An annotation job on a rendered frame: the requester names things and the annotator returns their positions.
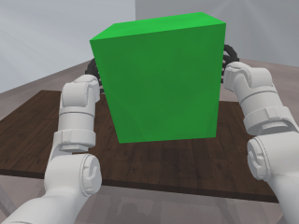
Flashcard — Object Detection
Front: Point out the robot right upper arm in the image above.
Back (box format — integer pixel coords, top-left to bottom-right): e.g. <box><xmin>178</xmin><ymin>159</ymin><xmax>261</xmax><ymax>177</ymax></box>
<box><xmin>247</xmin><ymin>131</ymin><xmax>299</xmax><ymax>224</ymax></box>

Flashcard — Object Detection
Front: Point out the right robot hand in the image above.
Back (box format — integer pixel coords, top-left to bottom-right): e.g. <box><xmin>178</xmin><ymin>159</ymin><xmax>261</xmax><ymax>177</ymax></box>
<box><xmin>221</xmin><ymin>44</ymin><xmax>240</xmax><ymax>84</ymax></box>

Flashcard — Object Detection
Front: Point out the robot left upper arm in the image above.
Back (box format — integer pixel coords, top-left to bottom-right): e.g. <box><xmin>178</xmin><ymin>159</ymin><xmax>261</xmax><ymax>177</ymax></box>
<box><xmin>1</xmin><ymin>153</ymin><xmax>102</xmax><ymax>224</ymax></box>

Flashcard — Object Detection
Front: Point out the left robot hand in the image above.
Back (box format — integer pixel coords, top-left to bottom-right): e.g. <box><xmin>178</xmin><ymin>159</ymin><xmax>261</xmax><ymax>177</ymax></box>
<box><xmin>85</xmin><ymin>58</ymin><xmax>105</xmax><ymax>93</ymax></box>

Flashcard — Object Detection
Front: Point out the table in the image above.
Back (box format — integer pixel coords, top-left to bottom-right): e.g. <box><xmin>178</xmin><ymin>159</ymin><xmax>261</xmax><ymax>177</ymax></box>
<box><xmin>0</xmin><ymin>90</ymin><xmax>287</xmax><ymax>224</ymax></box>

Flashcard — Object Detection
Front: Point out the right robot forearm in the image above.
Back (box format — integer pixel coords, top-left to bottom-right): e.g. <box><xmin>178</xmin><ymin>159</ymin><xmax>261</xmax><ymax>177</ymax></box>
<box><xmin>222</xmin><ymin>62</ymin><xmax>299</xmax><ymax>136</ymax></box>

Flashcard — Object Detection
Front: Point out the left robot forearm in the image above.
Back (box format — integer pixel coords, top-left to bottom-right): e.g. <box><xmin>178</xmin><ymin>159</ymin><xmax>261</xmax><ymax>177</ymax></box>
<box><xmin>44</xmin><ymin>74</ymin><xmax>100</xmax><ymax>190</ymax></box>

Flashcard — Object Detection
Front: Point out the carton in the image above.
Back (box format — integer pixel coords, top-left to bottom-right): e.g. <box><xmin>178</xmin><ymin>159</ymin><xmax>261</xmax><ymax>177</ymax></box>
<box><xmin>89</xmin><ymin>11</ymin><xmax>226</xmax><ymax>144</ymax></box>

